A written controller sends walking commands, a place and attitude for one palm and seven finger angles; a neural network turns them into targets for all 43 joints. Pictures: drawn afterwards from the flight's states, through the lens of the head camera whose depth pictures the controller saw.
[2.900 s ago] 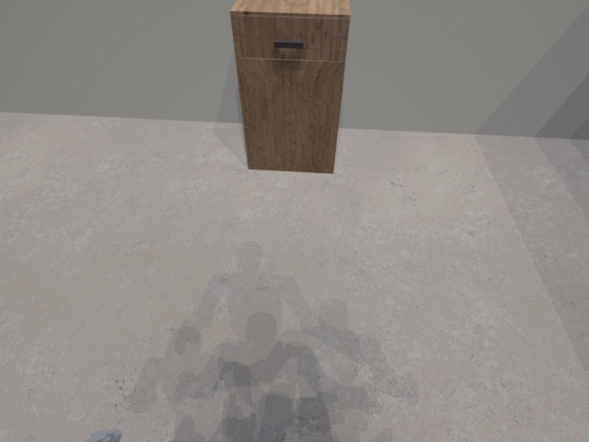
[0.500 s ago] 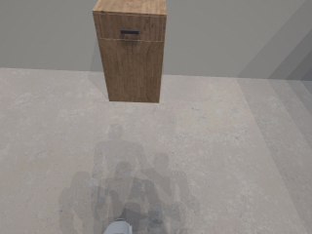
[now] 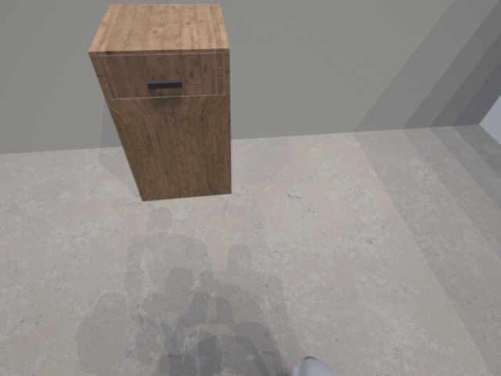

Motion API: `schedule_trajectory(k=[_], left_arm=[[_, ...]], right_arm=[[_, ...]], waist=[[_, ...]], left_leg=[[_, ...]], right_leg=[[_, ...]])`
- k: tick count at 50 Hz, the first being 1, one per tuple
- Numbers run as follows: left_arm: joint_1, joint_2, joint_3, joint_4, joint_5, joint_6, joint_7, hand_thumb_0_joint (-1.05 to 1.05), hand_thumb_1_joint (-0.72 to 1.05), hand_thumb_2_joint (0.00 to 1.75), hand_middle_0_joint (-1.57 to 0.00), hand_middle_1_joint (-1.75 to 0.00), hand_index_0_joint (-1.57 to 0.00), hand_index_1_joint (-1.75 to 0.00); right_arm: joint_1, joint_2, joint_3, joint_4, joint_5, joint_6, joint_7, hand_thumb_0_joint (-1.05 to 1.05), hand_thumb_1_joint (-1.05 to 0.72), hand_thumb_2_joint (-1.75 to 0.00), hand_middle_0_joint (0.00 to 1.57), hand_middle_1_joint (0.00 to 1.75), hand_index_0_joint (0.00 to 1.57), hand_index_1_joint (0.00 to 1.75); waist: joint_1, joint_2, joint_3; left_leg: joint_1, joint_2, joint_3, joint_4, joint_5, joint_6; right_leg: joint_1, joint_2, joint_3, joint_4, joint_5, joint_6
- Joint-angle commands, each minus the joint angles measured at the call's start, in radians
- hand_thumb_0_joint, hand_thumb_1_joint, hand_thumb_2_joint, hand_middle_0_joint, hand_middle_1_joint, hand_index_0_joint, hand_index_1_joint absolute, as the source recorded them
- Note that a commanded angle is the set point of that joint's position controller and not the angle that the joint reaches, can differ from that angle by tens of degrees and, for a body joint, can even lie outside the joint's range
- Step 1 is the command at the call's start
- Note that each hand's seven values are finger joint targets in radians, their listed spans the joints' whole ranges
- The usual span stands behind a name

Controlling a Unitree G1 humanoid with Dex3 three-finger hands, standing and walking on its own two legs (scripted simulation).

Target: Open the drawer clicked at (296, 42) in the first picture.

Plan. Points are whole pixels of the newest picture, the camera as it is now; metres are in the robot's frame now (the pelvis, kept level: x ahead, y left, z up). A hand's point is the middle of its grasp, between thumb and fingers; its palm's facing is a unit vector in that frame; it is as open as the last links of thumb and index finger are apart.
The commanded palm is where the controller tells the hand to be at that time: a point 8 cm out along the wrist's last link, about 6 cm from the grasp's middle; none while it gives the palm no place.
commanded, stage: walk to a spot facing it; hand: left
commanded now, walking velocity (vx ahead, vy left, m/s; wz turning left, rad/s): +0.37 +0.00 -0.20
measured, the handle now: (165, 81) +1.04 +0.34 -0.09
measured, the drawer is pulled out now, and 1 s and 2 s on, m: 0.00 0.00 0.00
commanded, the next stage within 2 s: turn to face it in 0.28 s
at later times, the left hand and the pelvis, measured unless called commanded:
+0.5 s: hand (177, 344) +0.22 +0.15 -0.19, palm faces +0.08 -0.98 -0.17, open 7.2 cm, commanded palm none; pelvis +0.20 -0.03 -0.01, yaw +3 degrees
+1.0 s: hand (182, 315) +0.27 +0.15 -0.18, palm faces +0.20 -0.96 -0.20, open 7.4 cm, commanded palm none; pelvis +0.29 -0.02 -0.01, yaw +8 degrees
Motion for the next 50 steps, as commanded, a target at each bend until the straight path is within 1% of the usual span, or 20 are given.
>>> schedule_trajectory(k=[1, 4, 6, 7, 8, 11, 15, 24, 26, 27, 28, 29, 32, 34, 41, 45, 46, 47, 48, 50], left_arm=[[-0.138, 0.009, -0.007, -0.09, -0.009, -0.032, -0.009, 0.0, 0.9, 0.9, -0.2, -0.3, -0.2, -0.3], [-0.103, 0.025, -0.003, -0.078, -0.009, -0.044, -0.008, 0.0, 0.9, 0.9, -0.2, -0.3, -0.2, -0.3], [0.15, 0.083, 0.014, 0.004, -0.003, -0.063, 0.0, 0.0, 0.9, 0.9, -0.2, -0.3, -0.2, -0.3], [0.296, 0.186, 0.039, 0.047, -0.001, -0.076, 0.014, 0.0, 0.9, 0.9, -0.2, -0.3, -0.2, -0.3], [0.381, 0.271, 0.052, 0.067, -0.02, -0.077, 0.021, 0.0, 0.9, 0.9, -0.2, -0.3, -0.2, -0.3], [0.145, 0.158, 0.022, 0.01, -0.025, -0.072, 0.035, 0.0, 0.9, 0.9, -0.2, -0.3, -0.2, -0.3], [0.066, 0.063, 0.0, -0.004, -0.009, -0.088, 0.045, 0.0, 0.9, 0.9, -0.2, -0.3, -0.2, -0.3], [0.105, 0.118, -0.006, 0.022, -0.016, -0.071, 0.042, 0.0, 0.9, 0.9, -0.2, -0.3, -0.2, -0.3], [0.112, 0.107, -0.007, 0.021, -0.02, -0.054, 0.044, 0.0, 0.9, 0.9, -0.2, -0.3, -0.2, -0.3], [0.141, 0.07, -0.011, 0.007, -0.028, -0.044, 0.042, 0.0, 0.9, 0.9, -0.2, -0.3, -0.2, -0.3], [0.163, 0.043, -0.017, -0.011, -0.033, -0.038, 0.042, 0.0, 0.9, 0.9, -0.2, -0.3, -0.2, -0.3], [0.138, 0.053, -0.022, -0.015, -0.024, -0.026, 0.05, 0.0, 0.9, 0.9, -0.2, -0.3, -0.2, -0.3], [0.094, 0.046, -0.02, -0.001, -0.019, -0.024, 0.038, 0.0, 0.9, 0.9, -0.2, -0.3, -0.2, -0.3], [0.141, 0.03, -0.024, 0.017, -0.023, -0.013, 0.04, 0.0, 0.9, 0.9, -0.2, -0.3, -0.2, -0.3], [0.121, 0.006, -0.034, 0.001, -0.012, -0.012, 0.043, 0.0, 0.9, 0.9, -0.2, -0.3, -0.2, -0.3], [0.229, 0.012, -0.033, 0.038, -0.008, -0.026, 0.035, 0.0, 0.9, 0.9, -0.2, -0.3, -0.2, -0.3], [0.275, 0.04, -0.026, 0.052, -0.003, -0.033, 0.037, 0.0, 0.9, 0.9, -0.2, -0.3, -0.2, -0.3], [0.308, 0.108, -0.012, 0.051, 0.005, -0.039, 0.044, 0.0, 0.9, 0.9, -0.2, -0.3, -0.2, -0.3], [0.319, 0.174, 0.0, 0.036, -0.004, -0.034, 0.048, 0.0, 0.9, 0.9, -0.2, -0.3, -0.2, -0.3], [0.262, 0.127, -0.002, 0.033, -0.012, -0.058, 0.054, 0.0, 0.9, 0.9, -0.2, -0.3, -0.2, -0.3]], right_arm=[[0.11, -0.118, -0.016, -0.003, -0.01, -0.006, -0.001, 0.0, -0.9, -0.9, 0.2, 0.3, 0.2, 0.3], [0.108, -0.127, -0.014, 0.009, -0.012, 0.001, -0.003, 0.0, -0.9, -0.9, 0.2, 0.3, 0.2, 0.3], [0.081, -0.126, -0.011, 0.007, 0.001, -0.001, 0.002, 0.0, -0.9, -0.9, 0.2, 0.3, 0.2, 0.3], [0.088, -0.081, -0.005, -0.013, 0.014, -0.006, 0.012, 0.0, -0.9, -0.9, 0.2, 0.3, 0.2, 0.3], [0.058, -0.052, 0.006, -0.055, 0.017, -0.008, 0.01, 0.0, -0.9, -0.9, 0.2, 0.3, 0.2, 0.3], [-0.05, -0.054, -0.012, -0.063, 0.007, 0.018, 0.01, 0.0, -0.9, -0.9, 0.2, 0.3, 0.2, 0.3], [0.056, -0.002, -0.01, -0.035, -0.004, 0.059, 0.017, 0.0, -0.9, -0.9, 0.2, 0.3, 0.2, 0.3], [-0.105, -0.024, 0.003, -0.108, 0.0, 0.048, 0.034, 0.0, -0.9, -0.9, 0.2, 0.3, 0.2, 0.3], [-0.006, -0.087, -0.005, -0.082, -0.002, 0.042, 0.032, 0.0, -0.9, -0.9, 0.2, 0.3, 0.2, 0.3], [0.051, -0.176, -0.021, -0.081, -0.009, 0.038, 0.021, 0.0, -0.9, -0.9, 0.2, 0.3, 0.2, 0.3], [0.075, -0.25, -0.031, -0.089, -0.009, 0.046, 0.012, 0.0, -0.9, -0.9, 0.2, 0.3, 0.2, 0.3], [0.045, -0.235, -0.023, -0.086, -0.006, 0.049, -0.005, 0.0, -0.9, -0.9, 0.2, 0.3, 0.2, 0.3], [-0.128, -0.168, -0.004, -0.136, -0.001, 0.048, -0.01, 0.0, -0.9, -0.9, 0.2, 0.3, 0.2, 0.3], [-0.17, -0.165, -0.001, -0.145, 0.004, 0.047, -0.01, 0.0, -0.9, -0.9, 0.2, 0.3, 0.2, 0.3], [-0.128, -0.163, -0.02, -0.119, -0.003, 0.058, -0.003, 0.0, -0.9, -0.9, 0.2, 0.3, 0.2, 0.3], [-0.164, -0.152, -0.026, -0.111, 0.001, 0.068, 0.002, 0.0, -0.9, -0.9, 0.2, 0.3, 0.2, 0.3], [-0.174, -0.121, -0.024, -0.117, 0.005, 0.068, 0.005, 0.0, -0.9, -0.9, 0.2, 0.3, 0.2, 0.3], [-0.181, -0.06, -0.012, -0.142, 0.013, 0.068, 0.012, 0.0, -0.9, -0.9, 0.2, 0.3, 0.2, 0.3], [-0.251, -0.065, -0.011, -0.188, 0.004, 0.073, 0.022, 0.0, -0.9, -0.9, 0.2, 0.3, 0.2, 0.3], [-0.254, -0.104, -0.026, -0.174, -0.006, 0.074, 0.032, 0.0, -0.9, -0.9, 0.2, 0.3, 0.2, 0.3]], waist=[[-0.039, 0.126, 0.113], [-0.009, 0.122, 0.083], [0.114, 0.066, -0.058], [0.161, -0.117, -0.182], [0.156, -0.223, -0.228], [0.078, -0.052, -0.013], [-0.027, -0.064, 0.021], [0.008, -0.092, 0.052], [-0.033, 0.042, -0.002], [-0.042, 0.249, -0.044], [-0.039, 0.382, -0.074], [-0.043, 0.372, -0.103], [0.006, 0.169, -0.023], [0.026, 0.165, -0.066], [-0.004, 0.142, -0.061], [0.052, 0.092, -0.001], [0.073, 0.003, 0.034], [0.088, -0.199, 0.069], [0.109, -0.239, 0.113], [0.062, -0.202, 0.16]], left_leg=[[0.012, 0.306, -0.144, -0.126, 0.236, 0.102], [0.005, 0.299, -0.115, -0.011, 0.372, 0.079], [-0.111, 0.227, -0.036, 0.321, 0.507, 0.025], [-0.362, 0.147, 0.01, 0.619, 0.251, -0.018], [-0.594, 0.026, -0.059, 0.911, -0.307, -0.047], [-0.612, 0.149, -0.24, 1.008, -0.112, -0.032], [-0.476, 0.151, -0.217, 0.804, -0.03, -0.057], [-0.313, 0.076, -0.137, 0.33, 0.071, -0.051], [-0.11, 0.08, -0.16, 0.202, 0.239, -0.045], [-0.022, 0.216, -0.355, 0.111, 0.391, 0.016], [-0.011, 0.381, -0.563, 0.007, 0.439, 0.122], [-0.041, 0.378, -0.619, -0.05, 0.295, 0.142], [-0.206, 0.293, -0.477, -0.058, 0.191, 0.126], [-0.205, 0.246, -0.391, -0.056, 0.231, 0.111], [-0.189, 0.235, -0.433, -0.087, -0.037, 0.133], [-0.358, 0.17, -0.409, -0.036, -0.317, 0.078], [-0.447, 0.101, -0.342, 0.075, -0.333, 0.036], [-0.601, -0.016, -0.227, 0.313, -0.299, -0.014], [-0.643, -0.025, -0.193, 0.498, -0.271, -0.024], [-0.657, 0.034, -0.256, 0.667, -0.136, -0.02]], right_leg=[[-0.035, 0.02, -0.029, -0.129, -0.033, -0.026], [0.129, 0.07, -0.072, -0.226, -0.079, -0.056], [0.505, 0.093, -0.068, -0.308, -0.017, -0.097], [0.773, -0.129, 0.196, -0.35, -0.022, -0.171], [0.893, -0.333, 0.537, -0.458, 0.162, -0.277], [0.483, -0.277, 0.346, -0.577, -0.09, -0.211], [0.278, -0.184, 0.085, -0.62, -0.012, -0.156], [0.339, -0.153, -0.032, -0.511, 0.108, -0.12], [0.291, -0.095, -0.097, -0.312, 0.038, -0.067], [0.198, 0.005, -0.142, -0.122, -0.171, -0.015], [0.126, 0.081, -0.122, 0.098, -0.516, 0.014], [0.106, 0.079, -0.014, 0.222, -0.52, 0.01], [0.104, 0.018, 0.051, 0.261, -0.347, 0.012], [0.155, 0.027, 0.04, 0.194, -0.289, 0.022], [0.208, 0.061, 0.006, -0.034, -0.299, 0.015], [0.418, 0.088, -0.028, -0.314, -0.182, 0.004], [0.486, 0.036, 0.043, -0.437, -0.248, -0.009], [0.521, -0.147, 0.33, -0.602, -0.487, -0.088], [0.426, -0.302, 0.514, -0.75, -0.665, -0.168], [0.356, -0.268, 0.485, -0.768, -0.602, -0.167]])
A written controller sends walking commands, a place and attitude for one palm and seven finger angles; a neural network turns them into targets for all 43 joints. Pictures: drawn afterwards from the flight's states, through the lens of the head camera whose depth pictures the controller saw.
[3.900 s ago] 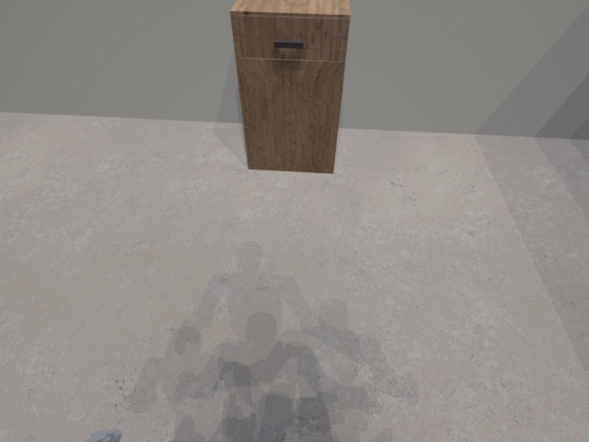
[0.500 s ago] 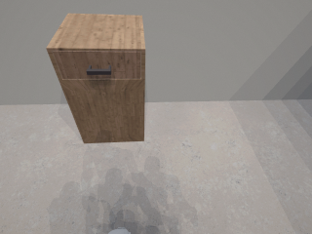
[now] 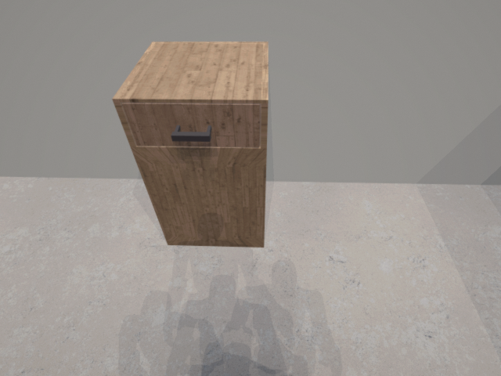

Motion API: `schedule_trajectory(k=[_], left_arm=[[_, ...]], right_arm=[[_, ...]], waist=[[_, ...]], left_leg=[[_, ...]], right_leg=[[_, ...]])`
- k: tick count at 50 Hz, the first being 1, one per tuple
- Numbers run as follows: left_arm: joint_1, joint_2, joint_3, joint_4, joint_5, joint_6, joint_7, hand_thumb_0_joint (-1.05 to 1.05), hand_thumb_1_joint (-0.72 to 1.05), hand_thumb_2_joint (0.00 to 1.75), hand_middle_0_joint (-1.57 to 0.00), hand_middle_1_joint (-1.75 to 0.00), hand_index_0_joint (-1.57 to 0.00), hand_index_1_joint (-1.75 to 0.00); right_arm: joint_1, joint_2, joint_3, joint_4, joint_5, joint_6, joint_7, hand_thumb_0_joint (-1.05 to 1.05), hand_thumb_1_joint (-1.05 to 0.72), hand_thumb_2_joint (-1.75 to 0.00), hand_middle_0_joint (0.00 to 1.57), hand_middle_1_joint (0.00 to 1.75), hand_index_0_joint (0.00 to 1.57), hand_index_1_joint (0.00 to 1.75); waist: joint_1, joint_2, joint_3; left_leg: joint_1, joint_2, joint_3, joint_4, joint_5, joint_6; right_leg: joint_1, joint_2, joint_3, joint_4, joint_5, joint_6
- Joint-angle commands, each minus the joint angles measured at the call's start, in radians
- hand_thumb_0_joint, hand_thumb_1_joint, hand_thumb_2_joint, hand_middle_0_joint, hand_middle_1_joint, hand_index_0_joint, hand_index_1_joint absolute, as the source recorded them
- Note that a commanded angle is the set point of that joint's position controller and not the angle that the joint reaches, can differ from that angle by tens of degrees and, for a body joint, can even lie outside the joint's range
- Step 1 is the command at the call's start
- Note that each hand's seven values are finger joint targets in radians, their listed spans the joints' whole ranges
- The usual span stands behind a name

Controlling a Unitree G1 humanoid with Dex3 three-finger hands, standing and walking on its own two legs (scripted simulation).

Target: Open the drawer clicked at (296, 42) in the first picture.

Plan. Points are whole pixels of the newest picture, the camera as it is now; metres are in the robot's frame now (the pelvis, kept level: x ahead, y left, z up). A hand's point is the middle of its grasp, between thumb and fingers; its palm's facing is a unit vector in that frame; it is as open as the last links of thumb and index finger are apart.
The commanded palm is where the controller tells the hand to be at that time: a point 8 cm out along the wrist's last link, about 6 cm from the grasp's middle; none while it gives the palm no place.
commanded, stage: take the last steps up to it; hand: left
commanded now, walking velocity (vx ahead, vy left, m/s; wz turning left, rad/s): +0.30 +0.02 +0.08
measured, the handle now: (192, 132) +0.80 +0.25 -0.08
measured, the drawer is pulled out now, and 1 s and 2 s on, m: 0.00 0.00 0.00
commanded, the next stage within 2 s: come to a stop and stand still in 0.70 s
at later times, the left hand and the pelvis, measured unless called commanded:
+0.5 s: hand out of the picture +0.09 +0.22 -0.17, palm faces +0.08 -0.99 -0.15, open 7.4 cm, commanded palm none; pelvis +0.14 +0.05 +0.00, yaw +1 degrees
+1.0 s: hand (171, 289) +0.33 +0.21 -0.17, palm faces +0.06 -0.97 -0.21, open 7.2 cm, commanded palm none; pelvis +0.28 +0.03 +0.00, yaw +1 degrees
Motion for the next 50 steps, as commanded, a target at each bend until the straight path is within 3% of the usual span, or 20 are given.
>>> schedule_trajectory(k=[1, 4, 12, 15, 16, 17, 18, 21, 24, 32, 34, 35, 36, 37, 38, 40, 41, 43, 48, 50], left_arm=[[0.119, 0.144, 0.035, 0.002, -0.01, -0.032, 0.012, 0.0, 0.9, 0.9, -0.2, -0.3, -0.2, -0.3], [0.135, 0.116, 0.026, 0.009, -0.013, -0.051, 0.007, 0.0, 0.9, 0.9, -0.2, -0.3, -0.2, -0.3], [0.195, 0.146, 0.036, 0.066, -0.008, -0.044, 0.005, 0.0, 0.9, 0.9, -0.2, -0.3, -0.2, -0.3], [0.164, 0.137, 0.039, 0.069, -0.019, -0.034, 0.001, 0.0, 0.9, 0.9, -0.2, -0.3, -0.2, -0.3], [0.171, 0.095, 0.034, 0.057, -0.022, -0.031, -0.004, 0.0, 0.9, 0.9, -0.2, -0.3, -0.2, -0.3], [0.161, 0.042, 0.025, 0.026, -0.027, -0.033, -0.01, 0.0, 0.9, 0.9, -0.2, -0.3, -0.2, -0.3], [0.085, 0.066, 0.026, -0.009, -0.016, -0.032, -0.007, 0.0, 0.9, 0.9, -0.2, -0.3, -0.2, -0.3], [-0.019, 0.061, 0.034, -0.004, -0.013, -0.027, -0.022, 0.0, 0.9, 0.9, -0.2, -0.3, -0.2, -0.3], [0.043, 0.024, 0.031, 0.009, -0.013, -0.002, -0.026, 0.0, 0.9, 0.9, -0.2, -0.3, -0.2, -0.3], [-0.09, 0.056, 0.032, -0.06, -0.012, 0.004, -0.031, 0.0, 0.9, 0.9, -0.2, -0.3, -0.2, -0.3], [-0.039, 0.073, 0.037, -0.044, -0.01, -0.003, -0.029, 0.0, 0.9, 0.9, -0.2, -0.3, -0.2, -0.3], [0.012, 0.109, 0.045, -0.03, -0.01, -0.011, -0.025, 0.0, 0.9, 0.9, -0.2, -0.3, -0.2, -0.3], [0.085, 0.174, 0.058, -0.008, -0.004, -0.023, -0.019, 0.0, 0.9, 0.9, -0.2, -0.3, -0.2, -0.3], [0.164, 0.262, 0.074, 0.004, -0.012, -0.025, -0.014, 0.0, 0.9, 0.9, -0.2, -0.3, -0.2, -0.3], [0.174, 0.274, 0.075, -0.001, -0.023, -0.029, -0.008, 0.0, 0.9, 0.9, -0.2, -0.3, -0.2, -0.3], [0.031, 0.198, 0.061, -0.034, -0.022, -0.023, 0.007, 0.0, 0.9, 0.9, -0.2, -0.3, -0.2, -0.3], [-0.039, 0.164, 0.049, -0.058, -0.019, -0.025, 0.013, 0.0, 0.9, 0.9, -0.2, -0.3, -0.2, -0.3], [-0.114, 0.132, 0.032, -0.069, -0.015, -0.025, 0.017, 0.0, 0.9, 0.9, -0.2, -0.3, -0.2, -0.3], [-0.091, 0.165, 0.04, -0.049, -0.027, 0.013, 0.025, 0.0, 0.9, 0.9, -0.2, -0.3, -0.2, -0.3], [-0.074, 0.154, 0.041, -0.055, -0.029, 0.033, 0.025, 0.0, 0.9, 0.9, -0.2, -0.3, -0.2, -0.3]], right_arm=[[-0.077, -0.072, -0.021, -0.095, -0.01, -0.025, 0.024, 0.0, -0.9, -0.9, 0.2, 0.3, 0.2, 0.3], [-0.04, -0.036, -0.013, -0.07, -0.007, -0.031, 0.027, 0.0, -0.9, -0.9, 0.2, 0.3, 0.2, 0.3], [-0.129, -0.003, 0.005, -0.1, 0.001, -0.049, 0.036, 0.0, -0.9, -0.9, 0.2, 0.3, 0.2, 0.3], [0.034, -0.048, -0.001, -0.044, -0.005, -0.065, 0.021, 0.0, -0.9, -0.9, 0.2, 0.3, 0.2, 0.3], [0.165, -0.124, -0.021, -0.007, -0.011, -0.074, 0.006, 0.0, -0.9, -0.9, 0.2, 0.3, 0.2, 0.3], [0.284, -0.233, -0.046, 0.018, -0.014, -0.074, -0.007, 0.0, -0.9, -0.9, 0.2, 0.3, 0.2, 0.3], [0.313, -0.234, -0.045, 0.034, -0.008, -0.066, -0.012, 0.0, -0.9, -0.9, 0.2, 0.3, 0.2, 0.3], [0.135, -0.11, -0.016, -0.008, -0.006, -0.077, -0.02, 0.0, -0.9, -0.9, 0.2, 0.3, 0.2, 0.3], [0.081, -0.082, -0.004, -0.019, -0.006, -0.091, -0.024, 0.0, -0.9, -0.9, 0.2, 0.3, 0.2, 0.3], [0.087, -0.115, -0.02, -0.003, -0.012, -0.071, -0.015, 0.0, -0.9, -0.9, 0.2, 0.3, 0.2, 0.3], [0.083, -0.11, -0.018, 0.001, -0.012, -0.063, -0.014, 0.0, -0.9, -0.9, 0.2, 0.3, 0.2, 0.3], [0.09, -0.09, -0.013, 0.004, -0.006, -0.063, -0.011, 0.0, -0.9, -0.9, 0.2, 0.3, 0.2, 0.3], [0.103, -0.05, -0.003, 0.0, 0.001, -0.067, -0.007, 0.0, -0.9, -0.9, 0.2, 0.3, 0.2, 0.3], [0.116, -0.016, 0.008, -0.026, 0.005, -0.066, -0.003, 0.0, -0.9, -0.9, 0.2, 0.3, 0.2, 0.3], [0.078, -0.057, 0.005, -0.039, 0.006, -0.056, -0.006, 0.0, -0.9, -0.9, 0.2, 0.3, 0.2, 0.3], [0.025, -0.057, -0.005, -0.042, 0.003, -0.052, -0.004, 0.0, -0.9, -0.9, 0.2, 0.3, 0.2, 0.3], [0.045, -0.038, 0.004, -0.028, 0.0, -0.047, -0.003, 0.0, -0.9, -0.9, 0.2, 0.3, 0.2, 0.3], [0.115, 0.01, 0.023, 0.004, 0.007, -0.029, -0.012, 0.0, -0.9, -0.9, 0.2, 0.3, 0.2, 0.3], [0.116, -0.001, 0.026, 0.005, 0.013, -0.007, -0.022, 0.0, -0.9, -0.9, 0.2, 0.3, 0.2, 0.3], [0.109, -0.055, 0.012, -0.007, 0.009, -0.007, -0.023, 0.0, -0.9, -0.9, 0.2, 0.3, 0.2, 0.3]], waist=[[0.001, -0.182, 0.203], [-0.005, -0.13, 0.14], [0.03, -0.192, 0.122], [-0.046, -0.118, 0.047], [-0.1, 0.037, -0.034], [-0.128, 0.259, -0.102], [-0.149, 0.228, -0.087], [-0.085, 0.07, 0.086], [-0.023, 0.087, 0.073], [-0.023, 0.068, 0.114], [0.009, 0.04, 0.096], [0.032, -0.035, 0.072], [0.066, -0.181, 0.034], [0.075, -0.352, -0.016], [0.091, -0.342, -0.05], [0.037, -0.154, 0.057], [0.0, -0.097, 0.054], [-0.053, -0.116, 0.021], [-0.035, -0.131, -0.015], [-0.031, -0.043, -0.019]], left_leg=[[-0.33, 0.084, -0.065, 0.309, 0.043, -0.019], [-0.283, 0.094, -0.025, 0.279, 0.129, -0.041], [-0.108, 0.075, 0.058, -0.032, 0.102, -0.024], [0.216, 0.032, 0.104, -0.217, 0.168, -0.007], [0.436, 0.163, -0.062, -0.266, 0.152, 0.039], [0.562, 0.41, -0.387, -0.371, 0.16, 0.131], [0.517, 0.451, -0.448, -0.441, 0.081, 0.173], [0.241, 0.382, -0.283, -0.484, 0.133, 0.153], [0.168, 0.317, -0.117, -0.489, 0.291, 0.136], [0.145, 0.296, -0.067, -0.441, 0.25, 0.124], [0.125, 0.258, -0.032, -0.34, 0.215, 0.084], [0.071, 0.212, -0.002, -0.24, 0.189, 0.057], [-0.065, 0.13, 0.083, -0.035, 0.09, 0.015], [-0.211, 0.032, 0.115, 0.221, -0.199, -0.016], [-0.215, 0.05, 0.006, 0.385, -0.258, -0.008], [-0.249, 0.11, -0.063, 0.479, -0.111, -0.003], [-0.186, 0.122, -0.068, 0.422, -0.055, -0.016], [-0.029, 0.11, -0.048, 0.222, -0.038, -0.047], [0.123, 0.054, 0.008, -0.154, 0.184, -0.064], [0.215, 0.124, -0.049, -0.234, 0.501, -0.035]], right_leg=[[0.029, -0.311, 0.392, -0.461, -0.304, -0.124], [0.107, -0.247, 0.181, -0.385, 0.054, -0.101], [0.121, -0.247, 0.1, -0.309, 0.195, -0.113], [0.017, -0.17, 0.026, -0.098, 0.231, -0.07], [-0.128, -0.11, -0.019, 0.127, 0.168, -0.033], [-0.328, -0.003, -0.083, 0.394, -0.22, 0.009], [-0.392, 0.002, 0.009, 0.557, -0.306, -0.01], [-0.404, -0.095, 0.08, 0.636, -0.117, -0.012], [-0.293, -0.094, 0.054, 0.477, -0.056, 0.008], [-0.151, -0.041, -0.015, 0.127, 0.046, 0.017], [-0.026, -0.009, -0.049, 0.004, 0.11, 0.011], [0.089, -0.015, -0.02, -0.06, 0.125, -0.003], [0.237, -0.154, 0.159, -0.113, 0.112, -0.055], [0.34, -0.345, 0.427, -0.24, 0.172, -0.159], [0.278, -0.382, 0.506, -0.31, 0.128, -0.215], [0.134, -0.353, 0.402, -0.332, 0.076, -0.228], [0.059, -0.307, 0.288, -0.312, 0.239, -0.198], [-0.015, -0.25, 0.125, -0.262, 0.548, -0.167], [0.029, -0.18, 0.072, -0.131, 0.585, -0.122], [-0.047, -0.13, 0.059, -0.047, 0.413, -0.064]])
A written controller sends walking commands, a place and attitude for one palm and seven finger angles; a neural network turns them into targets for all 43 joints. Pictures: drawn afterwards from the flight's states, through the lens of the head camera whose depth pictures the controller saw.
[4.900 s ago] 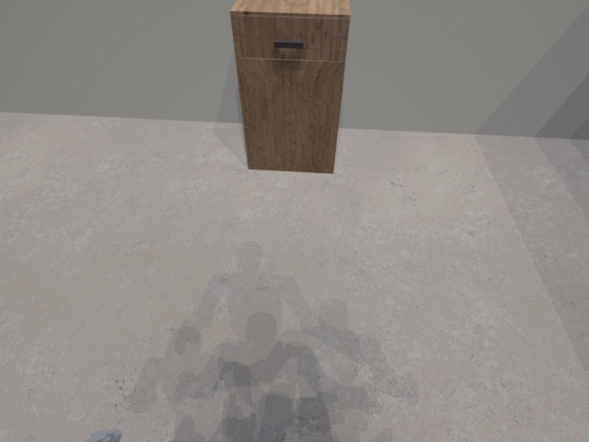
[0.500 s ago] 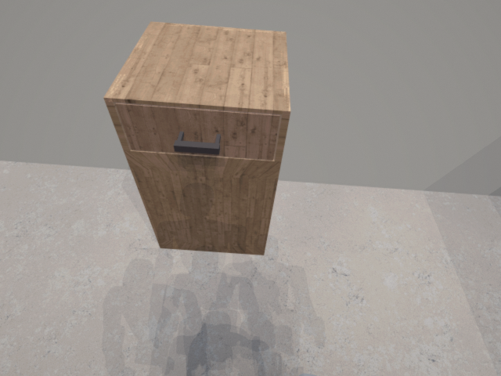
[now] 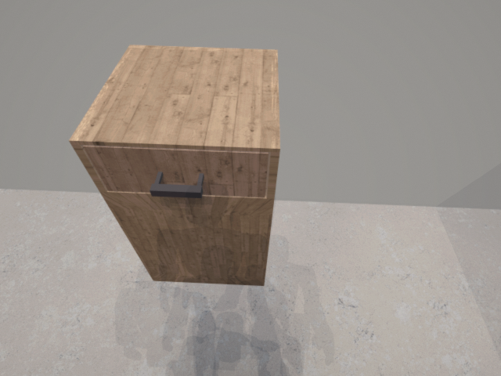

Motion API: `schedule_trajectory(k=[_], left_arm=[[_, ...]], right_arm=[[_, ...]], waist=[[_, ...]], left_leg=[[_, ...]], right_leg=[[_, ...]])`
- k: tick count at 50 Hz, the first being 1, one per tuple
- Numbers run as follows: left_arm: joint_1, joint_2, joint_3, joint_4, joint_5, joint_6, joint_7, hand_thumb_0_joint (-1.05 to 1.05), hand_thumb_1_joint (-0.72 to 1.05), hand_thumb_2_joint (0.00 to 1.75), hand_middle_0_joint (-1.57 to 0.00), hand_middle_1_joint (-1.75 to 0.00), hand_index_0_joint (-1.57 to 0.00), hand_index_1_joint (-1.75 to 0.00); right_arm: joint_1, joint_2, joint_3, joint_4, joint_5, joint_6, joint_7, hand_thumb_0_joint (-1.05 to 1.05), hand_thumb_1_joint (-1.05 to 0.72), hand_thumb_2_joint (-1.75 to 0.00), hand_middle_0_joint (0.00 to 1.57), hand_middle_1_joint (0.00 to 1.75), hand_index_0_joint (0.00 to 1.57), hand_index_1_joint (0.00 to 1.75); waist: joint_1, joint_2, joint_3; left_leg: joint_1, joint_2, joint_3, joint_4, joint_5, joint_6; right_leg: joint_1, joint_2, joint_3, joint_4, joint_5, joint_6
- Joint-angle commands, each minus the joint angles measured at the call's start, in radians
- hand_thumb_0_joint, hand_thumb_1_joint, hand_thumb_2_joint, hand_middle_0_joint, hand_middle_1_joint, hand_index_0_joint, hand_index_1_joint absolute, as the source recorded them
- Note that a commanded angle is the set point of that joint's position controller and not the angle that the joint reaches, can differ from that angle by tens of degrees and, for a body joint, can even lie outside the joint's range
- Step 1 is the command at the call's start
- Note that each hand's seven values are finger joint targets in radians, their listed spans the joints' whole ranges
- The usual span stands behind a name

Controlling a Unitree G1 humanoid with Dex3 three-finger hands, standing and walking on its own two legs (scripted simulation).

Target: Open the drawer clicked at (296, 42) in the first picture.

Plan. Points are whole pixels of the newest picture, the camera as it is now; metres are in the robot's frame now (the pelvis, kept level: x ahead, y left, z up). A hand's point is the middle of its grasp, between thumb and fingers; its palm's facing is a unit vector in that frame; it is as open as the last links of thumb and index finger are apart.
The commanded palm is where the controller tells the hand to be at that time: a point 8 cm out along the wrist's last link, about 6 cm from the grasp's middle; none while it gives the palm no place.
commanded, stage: come to a stop and stand still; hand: left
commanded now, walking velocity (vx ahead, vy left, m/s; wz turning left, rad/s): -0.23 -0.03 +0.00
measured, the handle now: (178, 183) +0.53 +0.20 -0.08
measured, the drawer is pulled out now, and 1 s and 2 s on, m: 0.00 0.00 0.00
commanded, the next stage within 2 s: look again from close up in 0.88 s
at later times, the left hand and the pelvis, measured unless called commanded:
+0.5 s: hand out of the picture +0.03 +0.14 -0.16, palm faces +0.01 -0.96 -0.27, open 7.4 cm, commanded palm none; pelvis -0.01 -0.05 +0.00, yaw -1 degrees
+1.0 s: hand out of the picture -0.04 +0.11 -0.17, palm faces +0.03 -0.98 -0.19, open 7.4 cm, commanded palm none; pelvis -0.03 -0.05 +0.01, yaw -1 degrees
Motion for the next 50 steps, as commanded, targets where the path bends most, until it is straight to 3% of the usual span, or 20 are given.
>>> schedule_trajectory(k=[1, 3, 5, 9, 12, 15, 16, 17, 18, 19, 21, 26, 28, 30, 34, 41, 46, 48, 49, 50], left_arm=[[0.06, 0.11, 0.026, -0.052, -0.011, 0.02, 0.006, 0.0, 0.9, 0.9, -0.2, -0.3, -0.2, -0.3], [0.063, 0.093, 0.019, -0.057, -0.016, 0.033, 0.003, 0.0, 0.9, 0.9, -0.2, -0.3, -0.2, -0.3], [0.055, 0.103, 0.022, -0.049, -0.014, 0.041, 0.001, 0.0, 0.9, 0.9, -0.2, -0.3, -0.2, -0.3], [0.038, 0.089, 0.026, -0.061, -0.012, 0.037, -0.007, 0.0, 0.9, 0.9, -0.2, -0.3, -0.2, -0.3], [0.061, 0.085, 0.023, -0.065, -0.012, 0.035, -0.009, 0.0, 0.9, 0.9, -0.2, -0.3, -0.2, -0.3], [0.138, 0.108, 0.024, -0.043, -0.005, 0.022, -0.007, 0.0, 0.9, 0.9, -0.2, -0.3, -0.2, -0.3], [0.124, 0.159, 0.028, -0.05, 0.003, 0.014, -0.003, 0.0, 0.9, 0.9, -0.2, -0.3, -0.2, -0.3], [0.086, 0.215, 0.032, -0.059, 0.005, 0.011, -0.003, 0.0, 0.9, 0.9, -0.2, -0.3, -0.2, -0.3], [0.084, 0.221, 0.03, -0.071, 0.006, 0.011, -0.005, 0.0, 0.9, 0.9, -0.2, -0.3, -0.2, -0.3], [0.06, 0.208, 0.029, -0.069, 0.007, 0.011, -0.003, 0.0, 0.9, 0.9, -0.2, -0.3, -0.2, -0.3], [0.007, 0.16, 0.016, -0.071, 0.005, 0.008, 0.0, 0.0, 0.9, 0.9, -0.2, -0.3, -0.2, -0.3], [0.062, 0.167, 0.018, -0.042, -0.002, -0.001, 0.001, 0.0, 0.9, 0.9, -0.2, -0.3, -0.2, -0.3], [0.065, 0.152, 0.012, -0.022, -0.012, -0.003, 0.003, 0.0, 0.9, 0.9, -0.2, -0.3, -0.2, -0.3], [0.076, 0.115, 0.004, -0.008, -0.02, -0.004, 0.0, 0.0, 0.9, 0.9, -0.2, -0.3, -0.2, -0.3], [0.06, 0.122, -0.001, 0.023, -0.022, 0.0, -0.005, 0.0, 0.9, 0.9, -0.2, -0.3, -0.2, -0.3], [0.085, 0.106, -0.01, 0.054, -0.018, 0.003, -0.008, 0.0, 0.9, 0.9, -0.2, -0.3, -0.2, -0.3], [0.118, 0.089, -0.012, 0.063, -0.018, -0.003, -0.007, 0.0, 0.9, 0.9, -0.2, -0.3, -0.2, -0.3], [0.132, 0.079, -0.014, 0.066, -0.019, -0.008, -0.006, 0.0, 0.9, 0.9, -0.2, -0.3, -0.2, -0.3], [0.219, 0.104, -0.018, 0.086, 0.002, -0.048, 0.038, 0.0, 0.9, 0.9, -0.2, -0.3, -0.2, -0.3], [0.215, 0.15, -0.023, 0.089, -0.006, -0.064, 0.03, 0.0, 0.9, 0.9, -0.2, -0.3, -0.2, -0.3]], right_arm=[[0.104, -0.117, -0.023, -0.038, -0.007, 0.008, 0.002, 0.0, -0.9, -0.9, 0.2, 0.3, 0.2, 0.3], [0.053, -0.158, -0.029, -0.054, -0.007, 0.009, -0.01, 0.0, -0.9, -0.9, 0.2, 0.3, 0.2, 0.3], [0.017, -0.157, -0.03, -0.071, -0.011, 0.01, -0.021, 0.0, -0.9, -0.9, 0.2, 0.3, 0.2, 0.3], [0.0, -0.198, -0.052, -0.088, -0.017, 0.02, -0.02, 0.0, -0.9, -0.9, 0.2, 0.3, 0.2, 0.3], [-0.03, -0.204, -0.06, -0.099, -0.016, 0.023, -0.013, 0.0, -0.9, -0.9, 0.2, 0.3, 0.2, 0.3], [-0.05, -0.18, -0.057, -0.102, -0.004, 0.024, 0.001, 0.0, -0.9, -0.9, 0.2, 0.3, 0.2, 0.3], [-0.042, -0.133, -0.052, -0.111, 0.004, 0.023, 0.005, 0.0, -0.9, -0.9, 0.2, 0.3, 0.2, 0.3], [-0.052, -0.08, -0.038, -0.131, 0.007, 0.026, 0.015, 0.0, -0.9, -0.9, 0.2, 0.3, 0.2, 0.3], [-0.099, -0.085, -0.038, -0.141, 0.003, 0.042, 0.013, 0.0, -0.9, -0.9, 0.2, 0.3, 0.2, 0.3], [-0.108, -0.085, -0.038, -0.138, -0.002, 0.052, 0.009, 0.0, -0.9, -0.9, 0.2, 0.3, 0.2, 0.3], [-0.062, -0.08, -0.034, -0.095, 0.0, 0.046, 0.007, 0.0, -0.9, -0.9, 0.2, 0.3, 0.2, 0.3], [-0.032, -0.063, -0.012, -0.062, 0.005, 0.025, 0.001, 0.0, -0.9, -0.9, 0.2, 0.3, 0.2, 0.3], [0.008, -0.059, -0.003, -0.032, 0.002, 0.015, -0.004, 0.0, -0.9, -0.9, 0.2, 0.3, 0.2, 0.3], [0.024, -0.09, 0.001, -0.008, -0.003, -0.001, -0.007, 0.0, -0.9, -0.9, 0.2, 0.3, 0.2, 0.3], [0.017, -0.081, 0.016, 0.024, -0.004, -0.001, -0.011, 0.0, -0.9, -0.9, 0.2, 0.3, 0.2, 0.3], [0.084, -0.062, 0.023, 0.04, -0.009, 0.008, -0.008, 0.0, -0.9, -0.9, 0.2, 0.3, 0.2, 0.3], [0.131, -0.05, 0.025, 0.047, -0.01, 0.004, -0.008, 0.0, -0.9, -0.9, 0.2, 0.3, 0.2, 0.3], [0.144, -0.046, 0.025, 0.05, -0.01, -0.001, -0.009, 0.0, -0.9, -0.9, 0.2, 0.3, 0.2, 0.3], [0.028, -0.084, 0.015, -0.002, -0.001, -0.027, 0.005, 0.0, -0.9, -0.9, 0.2, 0.3, 0.2, 0.3], [0.063, -0.048, 0.029, -0.043, 0.012, -0.022, 0.009, 0.0, -0.9, -0.9, 0.2, 0.3, 0.2, 0.3]], waist=[[0.001, 0.051, -0.079], [0.004, 0.255, -0.062], [0.004, 0.206, -0.069], [-0.019, 0.104, -0.147], [-0.011, 0.131, -0.163], [0.023, 0.058, -0.154], [0.009, -0.1, -0.127], [-0.005, -0.245, -0.078], [0.025, -0.239, -0.069], [0.018, -0.284, -0.042], [-0.015, -0.182, -0.017], [0.01, -0.144, -0.074], [-0.002, -0.133, -0.097], [0.013, -0.023, -0.114], [0.02, 0.054, -0.062], [0.011, -0.032, 0.05], [0.006, -0.055, 0.035], [0.005, -0.051, 0.01], [0.046, -0.05, 0.055], [-0.006, -0.083, -0.039]], left_leg=[[0.173, 0.149, -0.114, -0.183, 0.558, 0.066], [0.124, 0.261, -0.229, -0.287, 0.725, 0.178], [0.151, 0.277, -0.216, -0.274, 0.75, 0.229], [0.302, 0.259, -0.171, -0.211, 0.81, 0.227], [0.284, 0.239, -0.141, -0.206, 0.722, 0.199], [0.165, 0.154, -0.092, -0.14, 0.42, 0.114], [0.072, 0.066, -0.034, -0.048, 0.207, 0.052], [-0.01, -0.031, 0.021, 0.005, -0.11, 0.011], [0.001, -0.044, -0.03, 0.128, -0.252, 0.012], [-0.018, -0.041, -0.071, 0.219, -0.279, 0.021], [-0.026, -0.037, -0.079, 0.29, -0.214, 0.023], [0.031, -0.03, -0.044, 0.009, -0.148, 0.005], [0.136, -0.024, -0.048, -0.185, -0.002, 0.009], [0.242, 0.054, -0.114, -0.234, 0.29, 0.036], [0.157, 0.054, -0.097, -0.254, 0.192, 0.032], [0.115, 0.02, -0.079, -0.297, -0.001, 0.031], [0.126, 0.012, -0.072, -0.286, 0.01, 0.036], [0.136, 0.015, -0.073, -0.284, 0.037, 0.037], [0.014, 0.008, -0.004, -0.057, -0.023, -0.001], [0.058, 0.009, -0.032, -0.053, -0.024, 0.014]], right_leg=[[-0.067, -0.103, 0.08, 0.043, 0.199, 0.004], [-0.07, -0.021, 0.062, 0.249, -0.205, 0.041], [-0.137, -0.027, 0.138, 0.427, -0.328, 0.032], [-0.198, -0.016, 0.146, 0.428, -0.299, 0.047], [-0.12, -0.021, 0.129, 0.255, -0.223, 0.044], [0.063, -0.024, 0.114, -0.08, 0.071, 0.045], [0.093, -0.135, 0.261, -0.16, 0.227, 0.017], [0.051, -0.281, 0.375, -0.189, 0.34, -0.056], [-0.03, -0.322, 0.401, -0.219, 0.35, -0.124], [-0.066, -0.309, 0.403, -0.227, 0.333, -0.148], [-0.044, -0.248, 0.325, -0.194, 0.403, -0.153], [0.122, -0.214, 0.263, -0.127, 0.533, -0.142], [0.114, -0.192, 0.26, -0.105, 0.481, -0.1], [0.061, -0.113, 0.216, -0.097, 0.324, -0.026], [0.112, -0.098, 0.209, -0.151, 0.212, -0.005], [0.03, -0.092, 0.244, -0.255, -0.068, -0.004], [0.009, -0.094, 0.25, -0.264, -0.097, -0.004], [0.025, -0.093, 0.248, -0.252, -0.053, -0.007], [0.062, -0.17, 0.303, -0.194, 0.527, 0.079], [0.113, -0.234, 0.299, -0.156, 0.696, 0.03]])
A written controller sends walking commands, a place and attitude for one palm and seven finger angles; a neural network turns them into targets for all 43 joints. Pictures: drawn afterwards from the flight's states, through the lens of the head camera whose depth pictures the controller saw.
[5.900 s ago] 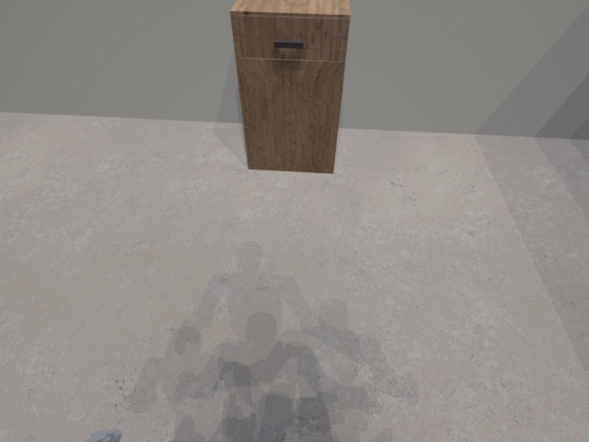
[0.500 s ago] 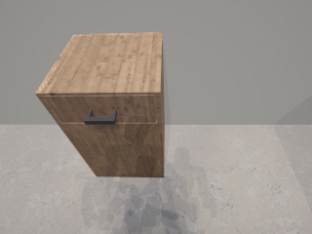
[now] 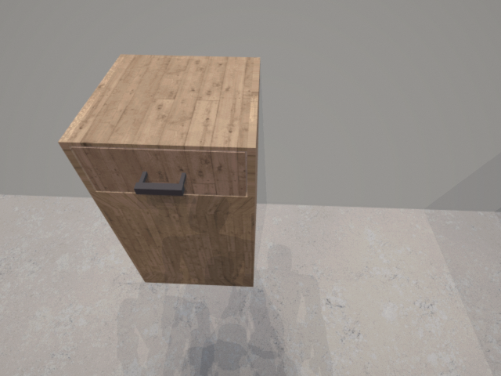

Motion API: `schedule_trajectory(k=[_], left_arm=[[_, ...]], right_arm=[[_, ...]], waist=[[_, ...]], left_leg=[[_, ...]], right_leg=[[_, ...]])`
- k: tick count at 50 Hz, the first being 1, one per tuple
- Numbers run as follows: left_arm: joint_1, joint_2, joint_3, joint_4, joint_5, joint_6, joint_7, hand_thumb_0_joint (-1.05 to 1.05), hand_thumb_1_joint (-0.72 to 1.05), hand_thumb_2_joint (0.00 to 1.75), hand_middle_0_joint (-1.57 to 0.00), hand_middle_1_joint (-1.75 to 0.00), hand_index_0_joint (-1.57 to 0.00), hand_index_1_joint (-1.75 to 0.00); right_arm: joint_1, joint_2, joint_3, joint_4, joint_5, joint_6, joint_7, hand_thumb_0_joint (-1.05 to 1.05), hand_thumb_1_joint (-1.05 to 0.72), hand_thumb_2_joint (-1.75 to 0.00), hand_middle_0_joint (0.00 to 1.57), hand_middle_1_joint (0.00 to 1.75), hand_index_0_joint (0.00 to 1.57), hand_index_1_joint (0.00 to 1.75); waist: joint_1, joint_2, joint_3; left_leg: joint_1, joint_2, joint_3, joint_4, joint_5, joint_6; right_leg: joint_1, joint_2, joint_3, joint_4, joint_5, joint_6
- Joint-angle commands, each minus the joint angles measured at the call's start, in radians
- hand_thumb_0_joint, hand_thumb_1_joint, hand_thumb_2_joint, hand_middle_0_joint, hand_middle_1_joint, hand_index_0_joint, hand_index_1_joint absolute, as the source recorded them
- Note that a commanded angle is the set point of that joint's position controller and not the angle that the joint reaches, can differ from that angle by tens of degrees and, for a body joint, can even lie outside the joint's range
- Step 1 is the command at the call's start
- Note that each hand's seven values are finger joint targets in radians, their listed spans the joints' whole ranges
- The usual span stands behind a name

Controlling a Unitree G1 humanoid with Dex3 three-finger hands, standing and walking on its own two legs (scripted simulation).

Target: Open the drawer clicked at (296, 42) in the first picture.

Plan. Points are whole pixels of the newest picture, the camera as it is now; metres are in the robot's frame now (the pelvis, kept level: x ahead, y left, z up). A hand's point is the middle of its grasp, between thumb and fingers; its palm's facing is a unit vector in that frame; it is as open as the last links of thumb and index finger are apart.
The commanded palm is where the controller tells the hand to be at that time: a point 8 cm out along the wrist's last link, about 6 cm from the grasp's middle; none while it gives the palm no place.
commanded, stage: look again from close up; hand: left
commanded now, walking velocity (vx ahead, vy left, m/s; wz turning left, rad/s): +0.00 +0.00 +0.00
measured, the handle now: (161, 182) +0.55 +0.26 -0.09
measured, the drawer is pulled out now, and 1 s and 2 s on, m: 0.00 0.00 0.00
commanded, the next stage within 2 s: shuffle to correct the standing spot in 0.44 s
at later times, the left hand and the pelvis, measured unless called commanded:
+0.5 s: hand out of the picture -0.03 +0.21 -0.18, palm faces +0.04 -0.98 -0.17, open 7.4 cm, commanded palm none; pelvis -0.03 +0.05 -0.01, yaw +0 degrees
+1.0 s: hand out of the picture -0.04 +0.20 -0.19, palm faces +0.08 -0.99 -0.13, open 7.4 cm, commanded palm none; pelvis +0.02 +0.05 -0.01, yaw +0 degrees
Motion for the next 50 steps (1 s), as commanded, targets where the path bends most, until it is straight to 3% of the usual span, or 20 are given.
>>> schedule_trajectory(k=[1, 2, 3, 5, 6, 9, 11, 18, 27, 30, 33, 35, 39, 41, 44, 46, 48, 50], left_arm=[[0.096, 0.156, 0.018, -0.045, 0.0, -0.064, 0.028, 0.0, 0.9, 0.9, -0.2, -0.3, -0.2, -0.3], [0.058, 0.144, 0.015, -0.06, -0.001, -0.06, 0.022, 0.0, 0.9, 0.9, -0.2, -0.3, -0.2, -0.3], [0.052, 0.13, 0.015, -0.068, -0.002, -0.055, 0.017, 0.0, 0.9, 0.9, -0.2, -0.3, -0.2, -0.3], [0.04, 0.107, 0.011, -0.069, -0.003, -0.041, 0.011, 0.0, 0.9, 0.9, -0.2, -0.3, -0.2, -0.3], [0.048, 0.098, 0.009, -0.068, -0.002, -0.037, 0.008, 0.0, 0.9, 0.9, -0.2, -0.3, -0.2, -0.3], [0.071, 0.087, 0.004, -0.064, -0.003, -0.033, 0.005, 0.0, 0.9, 0.9, -0.2, -0.3, -0.2, -0.3], [0.074, 0.087, 0.003, -0.068, -0.004, -0.027, 0.004, 0.0, 0.9, 0.9, -0.2, -0.3, -0.2, -0.3], [0.095, 0.08, 0.002, -0.083, 0.002, -0.016, 0.0, 0.0, 0.9, 0.9, -0.2, -0.3, -0.2, -0.3], [0.123, 0.069, 0.003, -0.081, 0.005, -0.018, -0.002, 0.0, 0.9, 0.9, -0.2, -0.3, -0.2, -0.3], [0.134, 0.074, 0.007, -0.077, 0.014, -0.016, -0.007, 0.0, 0.9, 0.9, -0.2, -0.3, -0.2, -0.3], [0.158, 0.062, 0.014, -0.079, 0.02, -0.016, -0.015, 0.0, 0.9, 0.9, -0.2, -0.3, -0.2, -0.3], [0.175, 0.062, 0.019, -0.076, 0.019, -0.022, -0.017, 0.0, 0.9, 0.9, -0.2, -0.3, -0.2, -0.3], [0.196, 0.064, 0.024, -0.072, 0.015, -0.035, -0.019, 0.0, 0.9, 0.9, -0.2, -0.3, -0.2, -0.3], [0.196, 0.067, 0.026, -0.069, 0.014, -0.036, -0.02, 0.0, 0.9, 0.9, -0.2, -0.3, -0.2, -0.3], [0.218, 0.067, 0.029, -0.058, 0.014, -0.044, -0.019, 0.0, 0.9, 0.9, -0.2, -0.3, -0.2, -0.3], [0.217, 0.06, 0.028, -0.049, 0.011, -0.044, -0.014, 0.0, 0.9, 0.9, -0.2, -0.3, -0.2, -0.3], [0.206, 0.047, 0.022, -0.039, 0.008, -0.043, -0.004, 0.0, 0.9, 0.9, -0.2, -0.3, -0.2, -0.3], [0.199, 0.034, 0.015, -0.035, 0.003, -0.04, 0.006, 0.0, 0.9, 0.9, -0.2, -0.3, -0.2, -0.3]], right_arm=[[0.08, -0.055, -0.01, -0.121, 0.007, -0.026, 0.007, 0.0, -0.9, -0.9, 0.2, 0.3, 0.2, 0.3], [0.09, -0.057, -0.01, -0.113, 0.004, -0.028, 0.006, 0.0, -0.9, -0.9, 0.2, 0.3, 0.2, 0.3], [0.098, -0.056, -0.01, -0.107, 0.001, -0.028, 0.004, 0.0, -0.9, -0.9, 0.2, 0.3, 0.2, 0.3], [0.105, -0.065, -0.007, -0.103, -0.002, -0.027, 0.004, 0.0, -0.9, -0.9, 0.2, 0.3, 0.2, 0.3], [0.097, -0.065, -0.005, -0.103, -0.003, -0.03, 0.004, 0.0, -0.9, -0.9, 0.2, 0.3, 0.2, 0.3], [0.093, -0.08, -0.003, -0.111, 0.0, -0.035, 0.001, 0.0, -0.9, -0.9, 0.2, 0.3, 0.2, 0.3], [0.097, -0.087, -0.003, -0.109, -0.002, -0.035, 0.001, 0.0, -0.9, -0.9, 0.2, 0.3, 0.2, 0.3], [0.083, -0.101, -0.006, -0.115, -0.003, -0.033, 0.003, 0.0, -0.9, -0.9, 0.2, 0.3, 0.2, 0.3], [0.078, -0.107, -0.009, -0.11, -0.002, -0.037, 0.005, 0.0, -0.9, -0.9, 0.2, 0.3, 0.2, 0.3], [0.099, -0.122, -0.013, -0.099, -0.007, -0.028, 0.007, 0.0, -0.9, -0.9, 0.2, 0.3, 0.2, 0.3], [0.087, -0.128, -0.021, -0.105, -0.011, -0.024, 0.009, 0.0, -0.9, -0.9, 0.2, 0.3, 0.2, 0.3], [0.088, -0.12, -0.023, -0.108, -0.009, -0.027, 0.011, 0.0, -0.9, -0.9, 0.2, 0.3, 0.2, 0.3], [0.101, -0.093, -0.02, -0.106, -0.007, -0.043, 0.011, 0.0, -0.9, -0.9, 0.2, 0.3, 0.2, 0.3], [0.112, -0.089, -0.019, -0.103, -0.006, -0.048, 0.011, 0.0, -0.9, -0.9, 0.2, 0.3, 0.2, 0.3], [0.114, -0.078, -0.017, -0.101, -0.004, -0.058, 0.01, 0.0, -0.9, -0.9, 0.2, 0.3, 0.2, 0.3], [0.12, -0.066, -0.009, -0.09, -0.001, -0.065, 0.005, 0.0, -0.9, -0.9, 0.2, 0.3, 0.2, 0.3], [0.145, -0.07, -0.004, -0.064, 0.002, -0.07, -0.007, 0.0, -0.9, -0.9, 0.2, 0.3, 0.2, 0.3], [0.155, -0.078, -0.004, -0.047, 0.006, -0.069, -0.021, 0.0, -0.9, -0.9, 0.2, 0.3, 0.2, 0.3]], waist=[[-0.046, -0.083, -0.138], [-0.047, -0.074, -0.163], [-0.043, -0.057, -0.134], [-0.04, -0.017, -0.007], [-0.03, 0.015, 0.037], [-0.019, -0.029, 0.057], [-0.014, 0.007, 0.067], [-0.001, -0.001, 0.103], [0.004, -0.003, 0.081], [-0.002, -0.001, 0.081], [0.007, 0.021, 0.127], [0.008, -0.016, 0.127], [0.003, -0.028, 0.13], [-0.003, -0.029, 0.124], [0.001, -0.063, 0.119], [-0.004, -0.062, 0.085], [-0.014, -0.002, 0.027], [-0.011, 0.044, -0.006]], left_leg=[[-0.09, 0.013, -0.015, 0.148, -0.088, 0.037], [-0.069, 0.001, -0.01, 0.117, -0.053, 0.042], [-0.047, 0.0, -0.016, 0.089, 0.007, 0.042], [-0.066, 0.024, -0.042, 0.051, 0.071, 0.051], [-0.094, 0.032, -0.055, 0.034, 0.105, 0.054], [-0.138, 0.04, -0.075, 0.003, 0.096, 0.062], [-0.159, 0.044, -0.089, -0.023, 0.062, 0.066], [-0.229, 0.046, -0.127, -0.107, -0.115, 0.077], [-0.223, 0.047, -0.141, -0.147, -0.139, 0.083], [-0.228, 0.048, -0.148, -0.152, -0.316, 0.096], [-0.275, 0.056, -0.167, -0.162, -0.411, 0.118], [-0.27, 0.044, -0.152, -0.125, -0.378, 0.121], [-0.244, 0.016, -0.116, -0.051, -0.283, 0.116], [-0.22, 0.015, -0.115, -0.04, -0.271, 0.117], [-0.219, 0.003, -0.083, 0.019, -0.155, 0.117], [-0.164, 0.002, -0.057, 0.047, 0.045, 0.107], [-0.063, 0.035, -0.063, 0.059, 0.343, 0.101], [0.006, 0.063, -0.07, 0.079, 0.686, 0.102]], right_leg=[[0.123, -0.302, 0.235, -0.008, 0.523, 0.002], [0.108, -0.275, 0.204, 0.0, 0.415, -0.028], [0.056, -0.247, 0.186, -0.006, 0.306, -0.033], [-0.059, -0.183, 0.15, -0.016, 0.055, -0.014], [-0.072, -0.164, 0.141, -0.007, 0.027, -0.005], [-0.048, -0.148, 0.135, 0.006, 0.008, 0.006], [-0.042, -0.139, 0.128, 0.014, -0.022, 0.011], [-0.032, -0.134, 0.112, 0.02, -0.054, 0.023], [-0.007, -0.139, 0.097, 0.023, -0.014, 0.033], [-0.032, -0.125, 0.084, 0.045, -0.197, 0.026], [-0.06, -0.109, 0.082, 0.07, -0.26, 0.019], [-0.067, -0.117, 0.108, 0.058, -0.274, 0.007], [-0.089, -0.144, 0.166, 0.031, -0.276, -0.02], [-0.107, -0.147, 0.167, 0.036, -0.284, -0.024], [-0.074, -0.162, 0.183, 0.037, -0.204, -0.033], [-0.056, -0.163, 0.16, 0.071, -0.015, -0.025], [-0.041, -0.145, 0.103, 0.145, 0.227, -0.001], [-0.02, -0.139, 0.082, 0.159, 0.319, 0.027]])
